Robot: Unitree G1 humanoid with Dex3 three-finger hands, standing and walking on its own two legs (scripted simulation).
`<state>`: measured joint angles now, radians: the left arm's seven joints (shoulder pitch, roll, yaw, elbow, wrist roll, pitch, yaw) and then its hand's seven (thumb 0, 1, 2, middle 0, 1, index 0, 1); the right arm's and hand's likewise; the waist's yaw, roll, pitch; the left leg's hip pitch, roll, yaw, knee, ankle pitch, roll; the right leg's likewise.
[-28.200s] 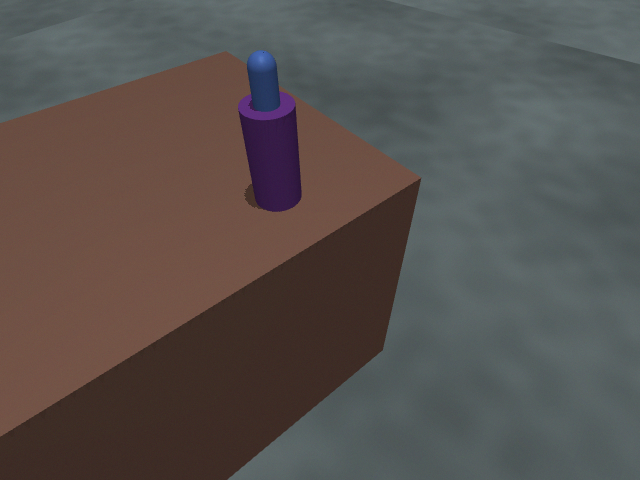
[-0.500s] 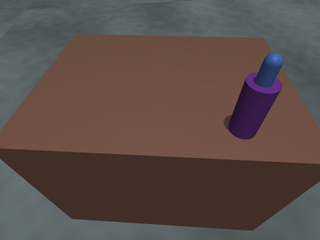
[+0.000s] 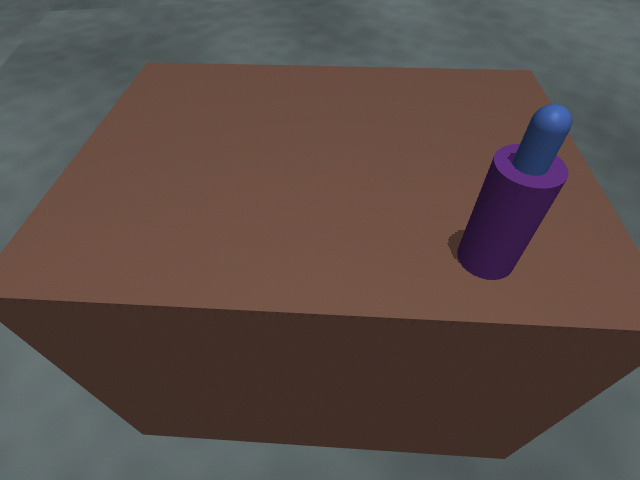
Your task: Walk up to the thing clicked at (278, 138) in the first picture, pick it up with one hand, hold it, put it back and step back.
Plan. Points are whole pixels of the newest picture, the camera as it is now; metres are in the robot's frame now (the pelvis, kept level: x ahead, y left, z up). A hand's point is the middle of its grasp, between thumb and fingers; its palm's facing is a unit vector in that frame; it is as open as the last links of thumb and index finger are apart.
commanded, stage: stand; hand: right
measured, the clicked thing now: (514, 196) +0.46 -0.24 +0.10
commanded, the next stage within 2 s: step back in 0.76 s
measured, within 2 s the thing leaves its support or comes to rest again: neither
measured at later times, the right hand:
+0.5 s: hand out of the picture +0.07 -0.25 -0.16, palm faces -0.04 +0.94 -0.34, open 7.3 cm
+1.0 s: hand out of the picture +0.05 -0.25 -0.16, palm faces -0.03 +0.92 -0.40, open 7.3 cm
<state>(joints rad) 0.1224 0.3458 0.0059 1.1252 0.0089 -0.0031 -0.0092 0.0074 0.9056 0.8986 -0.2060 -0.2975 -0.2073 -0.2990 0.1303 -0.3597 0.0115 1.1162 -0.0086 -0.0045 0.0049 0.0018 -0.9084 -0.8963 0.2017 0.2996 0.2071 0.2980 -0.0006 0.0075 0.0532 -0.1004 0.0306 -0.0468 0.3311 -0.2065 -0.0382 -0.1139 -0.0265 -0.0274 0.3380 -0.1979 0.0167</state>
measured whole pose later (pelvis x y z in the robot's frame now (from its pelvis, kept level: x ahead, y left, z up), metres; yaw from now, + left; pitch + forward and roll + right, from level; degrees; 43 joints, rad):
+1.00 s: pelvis -0.04 +0.03 -0.02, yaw +1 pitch -1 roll +0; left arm 0.06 0.36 0.06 0.98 0.02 0.03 0.00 0.01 0.90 0.90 -0.21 -0.30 -0.21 -0.30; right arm 0.09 -0.42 -0.04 0.99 0.00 0.05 0.02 0.00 -0.91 -0.90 0.20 0.30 0.21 0.30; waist -0.01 0.00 0.17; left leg -0.34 -0.04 -0.04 0.83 -0.49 0.04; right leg -0.29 -0.07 -0.01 0.54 -0.24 0.02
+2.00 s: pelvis -0.25 +0.08 -0.02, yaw -2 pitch -2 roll +1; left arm 0.10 0.38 0.07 0.77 0.03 0.09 0.00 0.01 0.90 0.90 -0.21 -0.30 -0.21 -0.30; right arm 0.18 -0.36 -0.04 0.86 -0.03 0.02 -0.01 0.00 -0.91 -0.90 0.20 0.30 0.21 0.30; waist 0.00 -0.08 0.20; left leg -0.24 -0.04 -0.02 0.62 -0.34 0.01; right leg -0.45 0.03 0.08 0.84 -0.42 -0.01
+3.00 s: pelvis -0.57 +0.00 -0.03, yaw -4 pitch -2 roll -2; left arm 0.17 0.37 0.07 0.88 0.03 0.05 0.00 0.01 0.91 0.90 -0.21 -0.30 -0.21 -0.30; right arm 0.07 -0.43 -0.04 0.80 -0.02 0.05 -0.01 0.00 -0.90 -0.90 0.20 0.30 0.21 0.30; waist 0.01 0.07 0.18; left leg -0.48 0.10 -0.08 0.69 -0.20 -0.01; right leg -0.20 0.06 0.01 0.66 -0.42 -0.01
